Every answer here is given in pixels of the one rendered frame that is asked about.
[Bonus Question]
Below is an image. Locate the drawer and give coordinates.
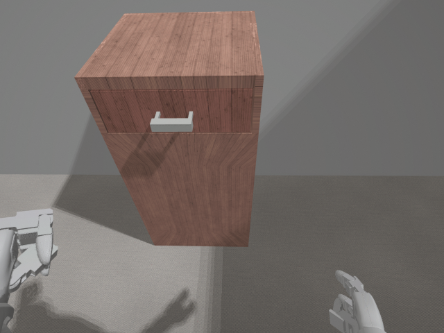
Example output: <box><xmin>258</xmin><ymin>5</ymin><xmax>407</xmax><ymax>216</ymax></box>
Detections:
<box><xmin>90</xmin><ymin>88</ymin><xmax>253</xmax><ymax>133</ymax></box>

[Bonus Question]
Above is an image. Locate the handle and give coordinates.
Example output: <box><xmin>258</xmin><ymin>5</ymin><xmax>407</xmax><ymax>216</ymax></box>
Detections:
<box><xmin>150</xmin><ymin>112</ymin><xmax>194</xmax><ymax>132</ymax></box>

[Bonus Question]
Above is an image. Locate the right robot hand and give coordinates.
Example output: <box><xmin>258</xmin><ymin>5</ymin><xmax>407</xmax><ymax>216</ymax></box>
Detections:
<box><xmin>329</xmin><ymin>270</ymin><xmax>384</xmax><ymax>333</ymax></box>

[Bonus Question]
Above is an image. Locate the robot left forearm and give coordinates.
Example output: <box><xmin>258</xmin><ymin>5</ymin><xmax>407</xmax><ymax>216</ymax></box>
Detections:
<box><xmin>0</xmin><ymin>303</ymin><xmax>14</xmax><ymax>333</ymax></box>

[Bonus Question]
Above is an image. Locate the cabinet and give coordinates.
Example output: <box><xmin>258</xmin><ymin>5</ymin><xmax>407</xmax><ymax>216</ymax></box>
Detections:
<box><xmin>74</xmin><ymin>11</ymin><xmax>264</xmax><ymax>247</ymax></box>

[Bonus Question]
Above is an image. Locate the left robot hand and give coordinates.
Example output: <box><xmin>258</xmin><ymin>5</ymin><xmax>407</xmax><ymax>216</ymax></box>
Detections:
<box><xmin>0</xmin><ymin>208</ymin><xmax>58</xmax><ymax>303</ymax></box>

